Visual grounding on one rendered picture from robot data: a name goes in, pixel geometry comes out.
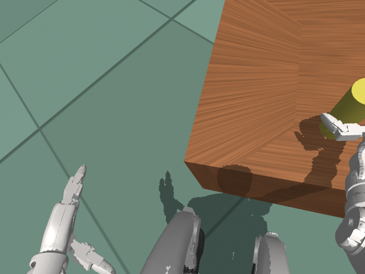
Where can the right robot hand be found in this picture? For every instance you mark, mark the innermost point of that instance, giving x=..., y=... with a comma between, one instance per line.
x=343, y=132

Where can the left robot foot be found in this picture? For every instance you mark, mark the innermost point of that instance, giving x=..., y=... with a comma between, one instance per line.
x=199, y=252

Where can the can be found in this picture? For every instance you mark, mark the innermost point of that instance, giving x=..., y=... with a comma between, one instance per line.
x=350, y=109

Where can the left robot hand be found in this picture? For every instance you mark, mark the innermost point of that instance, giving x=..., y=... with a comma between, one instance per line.
x=58, y=235

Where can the right robot arm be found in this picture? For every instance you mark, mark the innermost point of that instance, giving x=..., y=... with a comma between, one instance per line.
x=350, y=234

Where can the left robot arm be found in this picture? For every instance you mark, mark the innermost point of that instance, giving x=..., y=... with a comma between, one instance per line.
x=49, y=262

